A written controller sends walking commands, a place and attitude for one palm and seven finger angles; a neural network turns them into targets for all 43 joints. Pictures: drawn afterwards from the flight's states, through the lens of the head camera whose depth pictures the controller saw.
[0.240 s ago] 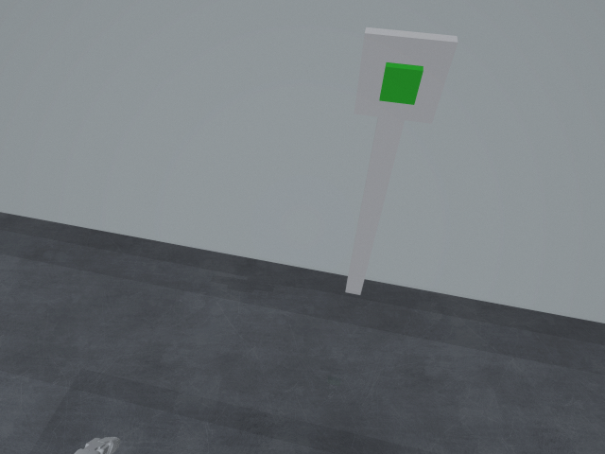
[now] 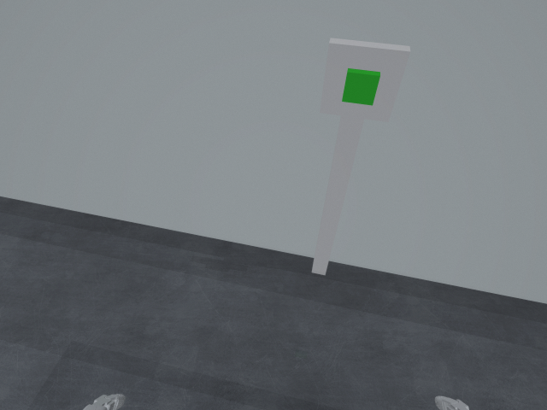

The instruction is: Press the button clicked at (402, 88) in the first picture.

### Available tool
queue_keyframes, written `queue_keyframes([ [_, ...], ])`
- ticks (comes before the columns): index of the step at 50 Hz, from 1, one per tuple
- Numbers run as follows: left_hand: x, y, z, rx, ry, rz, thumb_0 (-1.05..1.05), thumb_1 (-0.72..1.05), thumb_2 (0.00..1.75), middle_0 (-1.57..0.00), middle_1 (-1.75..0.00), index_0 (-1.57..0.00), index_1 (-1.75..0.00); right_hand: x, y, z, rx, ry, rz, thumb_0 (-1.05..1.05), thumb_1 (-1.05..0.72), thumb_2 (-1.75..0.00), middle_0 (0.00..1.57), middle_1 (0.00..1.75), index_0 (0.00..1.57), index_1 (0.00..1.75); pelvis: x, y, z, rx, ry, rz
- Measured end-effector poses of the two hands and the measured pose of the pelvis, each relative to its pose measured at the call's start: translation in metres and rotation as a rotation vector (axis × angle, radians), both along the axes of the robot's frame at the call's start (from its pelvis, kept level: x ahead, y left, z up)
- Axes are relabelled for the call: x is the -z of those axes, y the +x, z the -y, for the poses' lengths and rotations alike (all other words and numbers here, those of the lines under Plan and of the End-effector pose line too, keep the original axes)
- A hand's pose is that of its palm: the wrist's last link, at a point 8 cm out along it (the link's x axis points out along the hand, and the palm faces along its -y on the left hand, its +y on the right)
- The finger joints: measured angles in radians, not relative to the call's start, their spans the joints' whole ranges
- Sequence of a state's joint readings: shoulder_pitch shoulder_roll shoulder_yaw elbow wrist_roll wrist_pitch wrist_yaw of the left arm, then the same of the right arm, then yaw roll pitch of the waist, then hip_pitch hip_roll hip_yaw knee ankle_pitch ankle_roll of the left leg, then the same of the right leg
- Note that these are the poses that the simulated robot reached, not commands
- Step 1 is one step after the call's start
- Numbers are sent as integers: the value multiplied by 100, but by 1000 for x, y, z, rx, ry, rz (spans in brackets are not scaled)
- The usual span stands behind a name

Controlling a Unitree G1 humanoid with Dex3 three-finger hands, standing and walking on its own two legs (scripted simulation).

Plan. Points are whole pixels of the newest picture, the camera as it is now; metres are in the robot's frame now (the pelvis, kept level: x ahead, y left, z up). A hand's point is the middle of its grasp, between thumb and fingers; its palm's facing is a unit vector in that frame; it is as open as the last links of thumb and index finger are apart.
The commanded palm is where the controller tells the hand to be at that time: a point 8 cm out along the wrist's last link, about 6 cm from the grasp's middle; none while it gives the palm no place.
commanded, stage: stand and wait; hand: left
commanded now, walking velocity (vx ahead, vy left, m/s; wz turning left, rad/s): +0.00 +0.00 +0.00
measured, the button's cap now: (360, 86) +0.77 -0.15 +0.11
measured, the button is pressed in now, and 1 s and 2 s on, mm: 0 0 0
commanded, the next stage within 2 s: look at it before walking up in 0.68 s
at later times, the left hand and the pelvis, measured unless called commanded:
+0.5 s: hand out of the picture +0.05 +0.24 -0.15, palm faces -0.03 -0.94 -0.34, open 7.4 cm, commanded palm none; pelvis -0.02 -0.01 +0.00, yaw +0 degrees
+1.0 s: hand out of the picture +0.05 +0.23 -0.15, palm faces -0.04 -0.94 -0.33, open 7.4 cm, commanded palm none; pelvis -0.02 -0.01 +0.01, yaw +0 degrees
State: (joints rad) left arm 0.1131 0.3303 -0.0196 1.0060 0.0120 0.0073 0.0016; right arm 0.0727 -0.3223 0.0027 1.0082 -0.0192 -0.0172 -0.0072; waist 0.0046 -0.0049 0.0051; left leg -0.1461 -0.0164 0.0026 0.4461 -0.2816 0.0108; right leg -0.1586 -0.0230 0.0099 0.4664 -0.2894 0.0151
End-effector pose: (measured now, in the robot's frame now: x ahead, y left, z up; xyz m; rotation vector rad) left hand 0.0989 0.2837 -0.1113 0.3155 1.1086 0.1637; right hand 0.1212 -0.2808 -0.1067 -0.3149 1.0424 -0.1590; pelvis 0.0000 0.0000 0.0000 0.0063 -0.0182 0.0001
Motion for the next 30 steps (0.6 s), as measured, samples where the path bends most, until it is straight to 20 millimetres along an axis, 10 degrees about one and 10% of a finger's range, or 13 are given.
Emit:
queue_keyframes([
  [30,3,-53,5,-32,14,-109,1,90,90,-21,-30,-20,-30,9,-75,27,62,-13,-167,1,-90,-90,20,30,20,30,-5,-20,14,2,-2,11],
])
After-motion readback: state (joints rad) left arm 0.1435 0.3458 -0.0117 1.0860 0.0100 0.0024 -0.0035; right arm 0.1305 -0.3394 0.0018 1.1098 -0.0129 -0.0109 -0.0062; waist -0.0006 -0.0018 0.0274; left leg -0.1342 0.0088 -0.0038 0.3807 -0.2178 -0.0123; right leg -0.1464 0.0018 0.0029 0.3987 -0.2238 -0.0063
